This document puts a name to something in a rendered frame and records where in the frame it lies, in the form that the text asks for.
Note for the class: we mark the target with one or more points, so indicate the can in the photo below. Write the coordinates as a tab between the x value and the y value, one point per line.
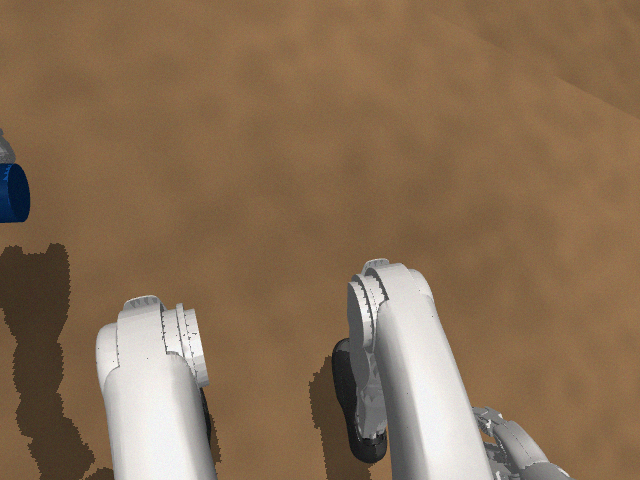
14	194

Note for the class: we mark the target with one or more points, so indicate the right robot foot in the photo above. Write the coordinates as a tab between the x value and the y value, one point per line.
364	449

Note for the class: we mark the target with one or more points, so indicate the right robot arm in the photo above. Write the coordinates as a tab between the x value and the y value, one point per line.
545	471

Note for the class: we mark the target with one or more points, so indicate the right robot hand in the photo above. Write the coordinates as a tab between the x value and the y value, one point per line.
515	450

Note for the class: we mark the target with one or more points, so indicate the left robot hand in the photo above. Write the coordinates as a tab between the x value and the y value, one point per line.
7	155

